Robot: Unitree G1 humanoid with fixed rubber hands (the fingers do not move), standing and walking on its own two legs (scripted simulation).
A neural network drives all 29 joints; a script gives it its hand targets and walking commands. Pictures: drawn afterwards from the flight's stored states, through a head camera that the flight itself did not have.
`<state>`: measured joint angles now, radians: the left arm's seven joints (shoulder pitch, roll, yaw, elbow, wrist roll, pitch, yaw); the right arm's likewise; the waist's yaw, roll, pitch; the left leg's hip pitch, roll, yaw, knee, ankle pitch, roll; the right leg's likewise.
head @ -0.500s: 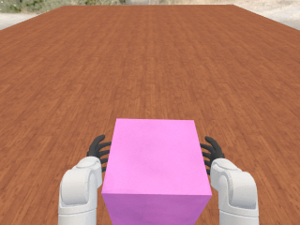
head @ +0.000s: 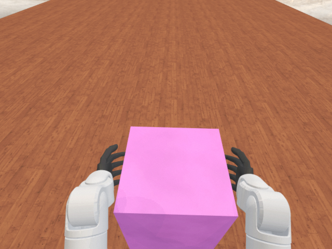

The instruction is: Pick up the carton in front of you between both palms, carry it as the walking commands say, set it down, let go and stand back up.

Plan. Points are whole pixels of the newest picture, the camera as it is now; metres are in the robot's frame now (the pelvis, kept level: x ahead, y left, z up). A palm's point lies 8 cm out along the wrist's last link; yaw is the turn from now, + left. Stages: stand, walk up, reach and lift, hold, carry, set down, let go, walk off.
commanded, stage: carry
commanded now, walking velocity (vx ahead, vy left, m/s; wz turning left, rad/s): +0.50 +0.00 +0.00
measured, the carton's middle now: (172, 191) +0.27 +0.00 +0.03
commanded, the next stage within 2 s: none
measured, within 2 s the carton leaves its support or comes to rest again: neither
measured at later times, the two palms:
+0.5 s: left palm (132, 98) +0.58 +0.15 +0.10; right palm (218, 101) +0.58 -0.15 +0.10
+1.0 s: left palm (131, 78) +0.72 +0.17 +0.10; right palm (207, 80) +0.72 -0.13 +0.10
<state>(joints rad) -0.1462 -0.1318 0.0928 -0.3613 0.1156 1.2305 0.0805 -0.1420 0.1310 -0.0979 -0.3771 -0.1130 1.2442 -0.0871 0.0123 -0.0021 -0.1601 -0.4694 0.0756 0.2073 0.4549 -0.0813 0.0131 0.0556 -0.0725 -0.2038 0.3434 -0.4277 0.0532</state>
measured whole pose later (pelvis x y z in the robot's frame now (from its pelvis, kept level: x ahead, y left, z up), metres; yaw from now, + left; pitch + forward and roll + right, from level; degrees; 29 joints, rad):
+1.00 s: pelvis +0.46 +0.01 +0.01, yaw +1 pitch +3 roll +0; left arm -0.16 -0.13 0.12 -0.28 0.13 1.22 0.08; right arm -0.17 0.13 -0.11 -0.26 -0.13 1.23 -0.08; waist 0.00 -0.01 -0.16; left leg -0.23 0.05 0.13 0.52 -0.34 -0.01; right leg -0.28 -0.07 -0.21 0.53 -0.30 -0.01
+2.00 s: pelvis +0.42 +0.03 +0.01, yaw +0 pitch +2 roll +0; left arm -0.18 -0.14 0.15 0.14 0.24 0.80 0.02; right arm -0.18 0.14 -0.15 0.14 -0.24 0.80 -0.01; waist 0.00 0.00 -0.12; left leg -0.25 0.04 0.14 0.50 -0.28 0.02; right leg -0.30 -0.08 -0.20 0.50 -0.22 -0.01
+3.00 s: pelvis +0.38 +0.01 +0.02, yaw +3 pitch -9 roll +0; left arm -0.26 -0.15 0.22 0.25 0.28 0.72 0.00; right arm -0.25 0.15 -0.20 0.23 -0.28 0.74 0.00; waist 0.00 0.01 0.06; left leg -0.06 0.01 0.05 0.42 -0.20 0.01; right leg -0.09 -0.02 -0.07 0.41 -0.16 -0.01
